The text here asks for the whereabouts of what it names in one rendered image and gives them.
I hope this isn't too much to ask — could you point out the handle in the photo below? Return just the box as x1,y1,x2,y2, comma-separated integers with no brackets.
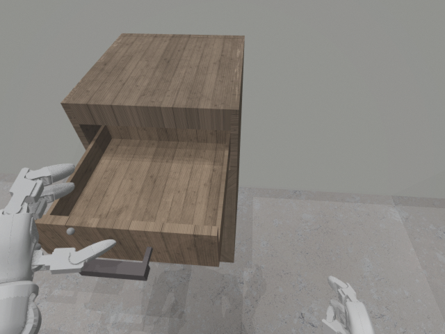
79,243,153,281

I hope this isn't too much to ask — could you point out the robot left hand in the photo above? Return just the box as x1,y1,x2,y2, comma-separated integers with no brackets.
0,164,116,284

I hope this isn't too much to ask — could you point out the cabinet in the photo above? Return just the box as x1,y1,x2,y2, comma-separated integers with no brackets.
61,33,245,263

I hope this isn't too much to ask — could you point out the robot left forearm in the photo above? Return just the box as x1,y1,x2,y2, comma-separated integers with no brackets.
0,280,42,334

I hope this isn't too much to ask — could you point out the robot right hand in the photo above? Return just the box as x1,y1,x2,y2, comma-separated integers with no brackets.
322,276,375,334

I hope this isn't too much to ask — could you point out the drawer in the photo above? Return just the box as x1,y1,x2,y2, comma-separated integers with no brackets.
35,125,231,267

